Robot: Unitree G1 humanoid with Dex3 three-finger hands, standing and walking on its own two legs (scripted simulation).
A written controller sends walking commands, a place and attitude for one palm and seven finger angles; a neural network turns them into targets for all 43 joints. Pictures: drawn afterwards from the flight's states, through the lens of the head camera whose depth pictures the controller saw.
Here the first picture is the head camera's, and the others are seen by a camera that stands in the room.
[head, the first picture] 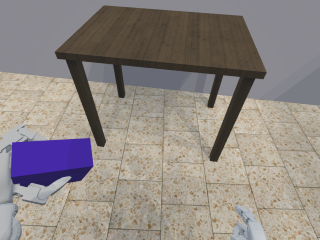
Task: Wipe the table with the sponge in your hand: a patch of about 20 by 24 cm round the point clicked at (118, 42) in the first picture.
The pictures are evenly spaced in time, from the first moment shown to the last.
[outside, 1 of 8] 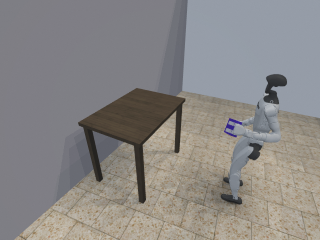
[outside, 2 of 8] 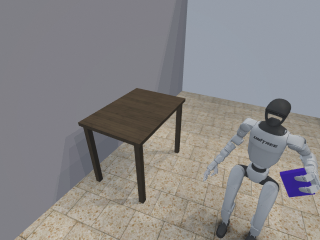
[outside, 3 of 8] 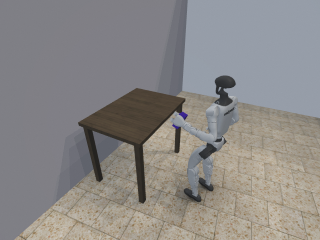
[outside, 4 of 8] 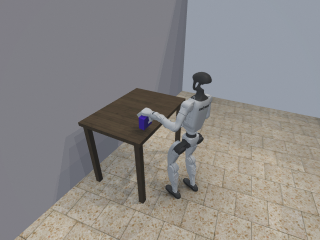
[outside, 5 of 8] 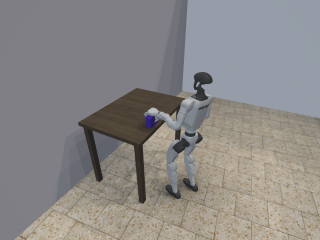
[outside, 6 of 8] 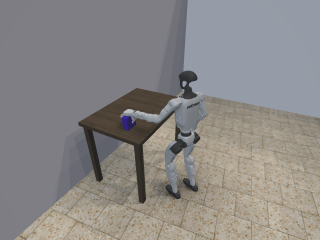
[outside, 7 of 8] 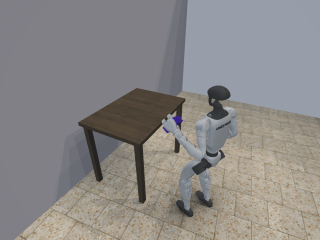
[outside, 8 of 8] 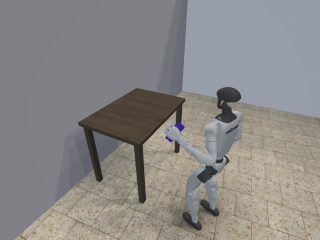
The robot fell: no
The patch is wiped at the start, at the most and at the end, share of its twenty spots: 0.00 1.00 1.00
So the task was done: yes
